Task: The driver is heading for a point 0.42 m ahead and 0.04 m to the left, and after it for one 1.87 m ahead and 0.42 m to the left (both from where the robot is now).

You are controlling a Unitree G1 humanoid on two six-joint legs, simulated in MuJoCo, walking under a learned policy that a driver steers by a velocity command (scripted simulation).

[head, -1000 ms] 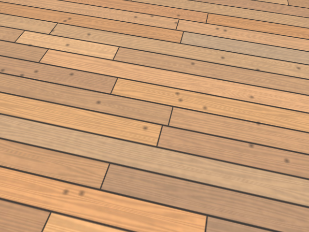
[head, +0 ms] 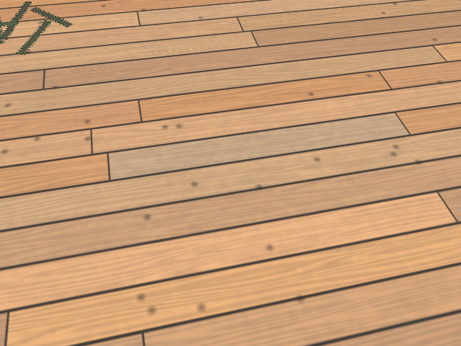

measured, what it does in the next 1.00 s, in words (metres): walks ahead, turning left: right foot, then left foot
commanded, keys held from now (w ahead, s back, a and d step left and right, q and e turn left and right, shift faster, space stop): w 0.26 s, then w+q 0.74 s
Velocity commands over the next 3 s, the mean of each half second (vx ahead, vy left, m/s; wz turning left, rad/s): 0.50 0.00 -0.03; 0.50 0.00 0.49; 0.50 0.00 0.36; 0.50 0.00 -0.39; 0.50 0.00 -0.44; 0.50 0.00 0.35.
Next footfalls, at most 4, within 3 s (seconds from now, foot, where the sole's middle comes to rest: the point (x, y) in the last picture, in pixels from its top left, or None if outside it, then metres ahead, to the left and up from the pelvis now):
0.34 right None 0.31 -0.13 -0.78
0.86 left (204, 314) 0.58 0.09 -0.78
1.40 right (217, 215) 0.93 0.07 -0.78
1.92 left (143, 177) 1.08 0.35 -0.78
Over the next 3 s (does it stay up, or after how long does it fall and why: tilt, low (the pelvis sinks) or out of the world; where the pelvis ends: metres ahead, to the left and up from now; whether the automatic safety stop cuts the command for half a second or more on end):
stays up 1.52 0.26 -0.02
